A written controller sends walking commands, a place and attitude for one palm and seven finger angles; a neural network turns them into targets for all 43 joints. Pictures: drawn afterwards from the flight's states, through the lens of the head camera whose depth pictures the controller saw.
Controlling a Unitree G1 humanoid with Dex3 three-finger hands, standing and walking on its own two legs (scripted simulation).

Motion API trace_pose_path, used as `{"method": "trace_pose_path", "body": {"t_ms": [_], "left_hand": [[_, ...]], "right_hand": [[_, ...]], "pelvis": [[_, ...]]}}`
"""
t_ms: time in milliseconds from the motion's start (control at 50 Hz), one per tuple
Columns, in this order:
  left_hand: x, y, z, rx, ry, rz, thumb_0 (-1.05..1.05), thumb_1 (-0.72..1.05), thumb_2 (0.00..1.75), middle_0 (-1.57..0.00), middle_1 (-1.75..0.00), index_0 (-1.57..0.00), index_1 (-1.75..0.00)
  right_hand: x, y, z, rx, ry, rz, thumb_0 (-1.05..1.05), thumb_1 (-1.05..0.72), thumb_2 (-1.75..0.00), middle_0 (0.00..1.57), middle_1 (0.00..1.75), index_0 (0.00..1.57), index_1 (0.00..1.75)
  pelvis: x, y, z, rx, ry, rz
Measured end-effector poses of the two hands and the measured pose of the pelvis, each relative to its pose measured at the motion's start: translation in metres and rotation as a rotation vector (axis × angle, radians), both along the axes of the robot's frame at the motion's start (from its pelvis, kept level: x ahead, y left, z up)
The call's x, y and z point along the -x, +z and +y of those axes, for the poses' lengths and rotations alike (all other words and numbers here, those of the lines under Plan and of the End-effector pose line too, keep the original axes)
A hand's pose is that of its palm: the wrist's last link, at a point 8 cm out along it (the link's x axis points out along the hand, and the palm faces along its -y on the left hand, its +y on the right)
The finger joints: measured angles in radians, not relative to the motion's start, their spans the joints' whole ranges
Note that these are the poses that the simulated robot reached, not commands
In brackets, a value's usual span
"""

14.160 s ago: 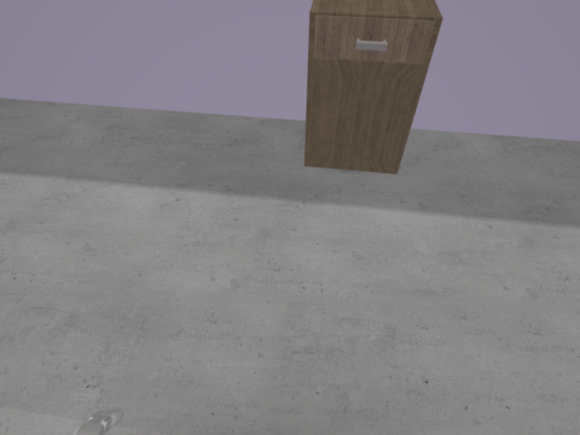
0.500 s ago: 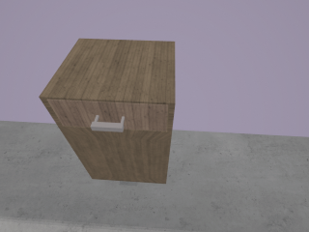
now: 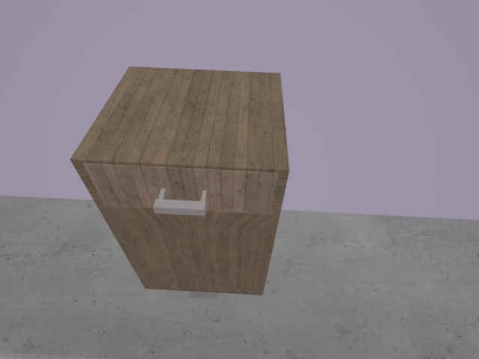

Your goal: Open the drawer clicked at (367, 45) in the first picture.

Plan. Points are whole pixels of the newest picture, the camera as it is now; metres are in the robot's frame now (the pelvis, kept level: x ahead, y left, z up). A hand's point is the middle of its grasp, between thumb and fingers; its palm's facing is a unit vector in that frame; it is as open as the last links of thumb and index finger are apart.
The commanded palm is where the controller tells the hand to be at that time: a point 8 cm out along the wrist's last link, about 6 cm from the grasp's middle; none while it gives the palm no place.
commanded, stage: come to a stop and stand still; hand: left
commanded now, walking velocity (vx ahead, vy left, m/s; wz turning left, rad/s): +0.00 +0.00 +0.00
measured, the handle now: (181, 200) +0.48 +0.18 -0.09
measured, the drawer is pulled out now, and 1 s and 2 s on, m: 0.00 0.00 0.00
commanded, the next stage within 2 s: look again from close up in 0.08 s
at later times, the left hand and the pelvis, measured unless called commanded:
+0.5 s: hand out of the picture +0.00 +0.17 -0.17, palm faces +0.00 -0.97 -0.23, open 7.4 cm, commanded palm none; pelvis +0.00 -0.01 -0.01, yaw +0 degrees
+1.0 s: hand (136, 330) +0.17 +0.18 -0.04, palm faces -0.02 -0.62 -0.79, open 7.6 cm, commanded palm +0.11 +0.20 -0.04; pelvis -0.02 -0.03 -0.01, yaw +1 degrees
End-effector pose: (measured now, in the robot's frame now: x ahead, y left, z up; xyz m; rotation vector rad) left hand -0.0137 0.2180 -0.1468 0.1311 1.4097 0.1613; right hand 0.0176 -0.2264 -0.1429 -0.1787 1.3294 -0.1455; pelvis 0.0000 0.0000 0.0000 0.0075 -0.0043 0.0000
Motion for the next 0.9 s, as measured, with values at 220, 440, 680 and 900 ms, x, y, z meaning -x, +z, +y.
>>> {"method": "trace_pose_path", "body": {"t_ms": [220, 440, 680, 900], "left_hand": [[-0.010, -0.001, -0.006, -0.010, -0.026, -0.012, 0.01, 0.92, 0.90, -0.19, -0.30, -0.20, -0.30], [-0.008, 0.003, 0.001, -0.043, -0.038, -0.027, 0.00, 0.91, 0.90, -0.20, -0.30, -0.20, -0.30], [-0.008, 0.005, -0.012, -0.030, -0.040, -0.030, 0.00, 0.91, 0.90, -0.19, -0.30, -0.20, -0.30], [-0.082, 0.068, -0.002, -0.275, -0.215, -0.433, 0.04, 0.93, 0.89, -0.20, -0.31, -0.21, -0.32]], "right_hand": [[0.033, -0.004, 0.010, -0.044, -0.025, 0.090, 0.00, -0.92, -0.90, 0.20, 0.30, 0.20, 0.30], [0.033, -0.017, 0.012, -0.069, -0.019, 0.052, 0.00, -0.92, -0.90, 0.20, 0.30, 0.20, 0.30], [0.030, -0.011, -0.004, -0.058, -0.009, 0.052, 0.00, -0.92, -0.90, 0.20, 0.30, 0.20, 0.30], [-0.012, 0.004, -0.036, 0.029, -0.025, -0.224, 0.01, -0.92, -0.90, 0.20, 0.30, 0.21, 0.30]], "pelvis": [[-0.002, 0.000, -0.004, 0.011, 0.006, 0.005], [0.004, -0.007, -0.004, 0.009, 0.009, -0.015], [0.006, -0.003, -0.015, -0.005, 0.001, -0.018], [0.010, -0.006, -0.027, -0.020, -0.002, 0.013]]}}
